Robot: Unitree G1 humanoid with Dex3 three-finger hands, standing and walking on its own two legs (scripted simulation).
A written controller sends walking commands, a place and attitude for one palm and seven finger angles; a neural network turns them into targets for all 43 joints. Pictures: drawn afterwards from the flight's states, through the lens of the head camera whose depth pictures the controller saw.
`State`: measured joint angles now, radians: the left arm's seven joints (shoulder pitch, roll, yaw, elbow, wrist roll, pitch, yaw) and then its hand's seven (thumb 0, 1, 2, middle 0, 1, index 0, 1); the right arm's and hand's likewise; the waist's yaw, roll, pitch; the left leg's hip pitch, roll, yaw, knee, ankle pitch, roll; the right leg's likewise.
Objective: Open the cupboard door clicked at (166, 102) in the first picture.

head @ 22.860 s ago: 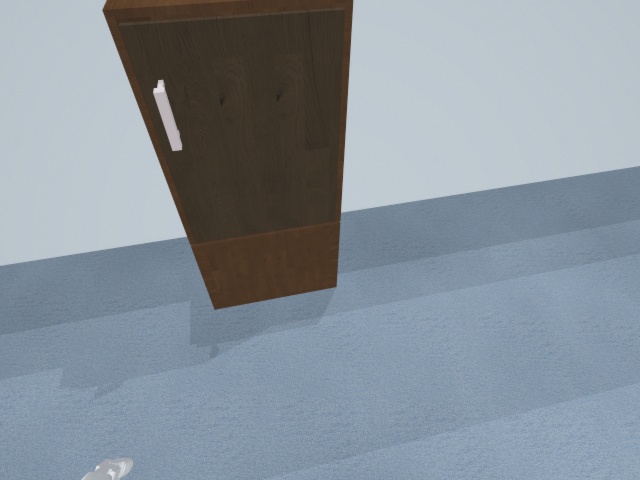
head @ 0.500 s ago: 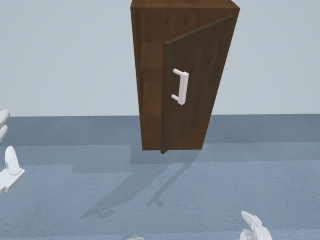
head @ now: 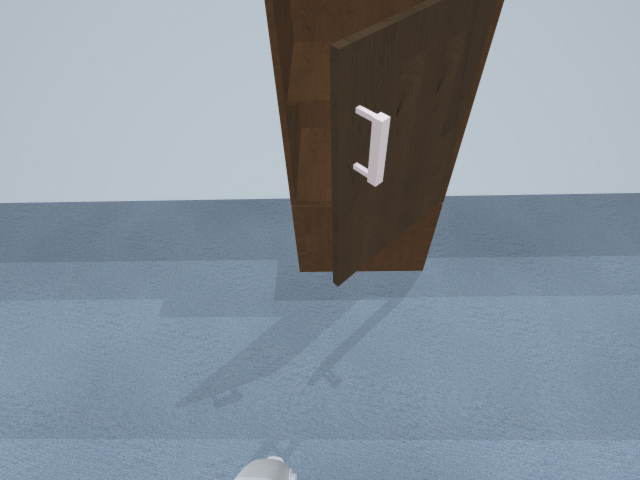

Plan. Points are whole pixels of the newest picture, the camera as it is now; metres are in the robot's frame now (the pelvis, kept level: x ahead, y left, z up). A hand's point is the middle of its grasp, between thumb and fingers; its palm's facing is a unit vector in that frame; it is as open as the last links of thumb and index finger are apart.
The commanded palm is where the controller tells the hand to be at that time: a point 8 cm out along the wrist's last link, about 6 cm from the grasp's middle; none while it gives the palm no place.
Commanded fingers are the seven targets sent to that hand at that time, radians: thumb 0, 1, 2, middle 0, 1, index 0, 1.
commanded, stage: let the arm hang, fingers relaxed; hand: left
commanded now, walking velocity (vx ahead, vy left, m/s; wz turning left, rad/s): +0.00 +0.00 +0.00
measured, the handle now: (369, 146) +0.61 -0.06 +0.07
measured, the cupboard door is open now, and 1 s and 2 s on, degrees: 44 44 44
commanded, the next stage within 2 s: look to check the result in 0.76 s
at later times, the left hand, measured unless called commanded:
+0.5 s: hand out of the picture +0.04 +0.19 -0.15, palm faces +0.04 -0.98 -0.21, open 7.3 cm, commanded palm none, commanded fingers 0.00 0.90 0.90 -0.20 -0.30 -0.20 -0.30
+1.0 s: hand out of the picture -0.01 +0.17 -0.15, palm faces +0.03 -0.99 -0.17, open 7.4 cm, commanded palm none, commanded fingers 0.00 0.90 0.90 -0.20 -0.30 -0.20 -0.30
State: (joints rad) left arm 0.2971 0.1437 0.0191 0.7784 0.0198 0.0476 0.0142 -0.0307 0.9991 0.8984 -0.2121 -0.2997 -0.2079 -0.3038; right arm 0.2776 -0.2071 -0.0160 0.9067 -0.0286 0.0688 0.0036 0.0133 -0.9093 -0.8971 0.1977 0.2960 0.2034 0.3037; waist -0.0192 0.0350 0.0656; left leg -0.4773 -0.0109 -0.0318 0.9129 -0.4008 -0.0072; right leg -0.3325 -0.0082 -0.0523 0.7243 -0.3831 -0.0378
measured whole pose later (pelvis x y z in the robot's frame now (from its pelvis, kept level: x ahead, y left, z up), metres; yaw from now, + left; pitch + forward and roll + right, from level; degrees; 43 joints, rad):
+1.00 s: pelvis +0.01 +0.01 +0.03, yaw +0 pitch -2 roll +0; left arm 0.28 0.11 0.00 1.18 0.00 0.00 0.03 0.01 0.91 0.90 -0.20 -0.30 -0.20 -0.30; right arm 0.31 -0.12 0.02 1.18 -0.01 0.00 -0.04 0.01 -0.91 -0.90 0.20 0.30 0.20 0.30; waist 0.00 0.01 0.06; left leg -0.12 -0.02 0.05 0.37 -0.23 0.03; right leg -0.15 -0.01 -0.04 0.40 -0.23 -0.01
